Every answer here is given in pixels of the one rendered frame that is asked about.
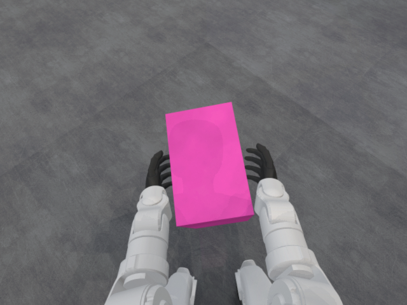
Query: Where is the robot thigh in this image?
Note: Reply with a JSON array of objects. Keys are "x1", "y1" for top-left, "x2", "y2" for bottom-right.
[
  {"x1": 164, "y1": 272, "x2": 197, "y2": 305},
  {"x1": 235, "y1": 265, "x2": 272, "y2": 305}
]

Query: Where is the robot right thigh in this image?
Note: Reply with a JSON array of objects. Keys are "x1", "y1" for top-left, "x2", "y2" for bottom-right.
[{"x1": 235, "y1": 265, "x2": 272, "y2": 305}]

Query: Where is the robot left forearm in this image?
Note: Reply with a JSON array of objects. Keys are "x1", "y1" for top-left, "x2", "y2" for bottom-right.
[{"x1": 106, "y1": 186, "x2": 172, "y2": 301}]

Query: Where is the robot right forearm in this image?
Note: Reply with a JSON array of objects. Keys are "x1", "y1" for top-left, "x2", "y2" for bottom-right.
[{"x1": 254, "y1": 178, "x2": 333, "y2": 287}]

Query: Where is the robot right upper arm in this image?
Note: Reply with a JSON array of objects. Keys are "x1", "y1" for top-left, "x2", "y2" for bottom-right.
[{"x1": 267, "y1": 275, "x2": 343, "y2": 305}]

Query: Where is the carton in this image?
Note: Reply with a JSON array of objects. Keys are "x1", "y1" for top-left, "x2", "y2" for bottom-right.
[{"x1": 165, "y1": 102, "x2": 254, "y2": 229}]

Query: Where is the robot left thigh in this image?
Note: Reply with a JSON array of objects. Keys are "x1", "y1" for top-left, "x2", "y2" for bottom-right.
[{"x1": 164, "y1": 272, "x2": 197, "y2": 305}]

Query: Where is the left robot hand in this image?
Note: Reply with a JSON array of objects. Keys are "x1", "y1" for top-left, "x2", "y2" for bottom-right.
[{"x1": 146, "y1": 151, "x2": 172, "y2": 189}]

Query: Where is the robot left upper arm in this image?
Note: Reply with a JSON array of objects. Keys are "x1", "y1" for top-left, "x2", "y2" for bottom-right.
[{"x1": 105, "y1": 283, "x2": 173, "y2": 305}]

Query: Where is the right robot hand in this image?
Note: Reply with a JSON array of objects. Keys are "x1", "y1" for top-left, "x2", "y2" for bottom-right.
[{"x1": 244, "y1": 143, "x2": 278, "y2": 183}]

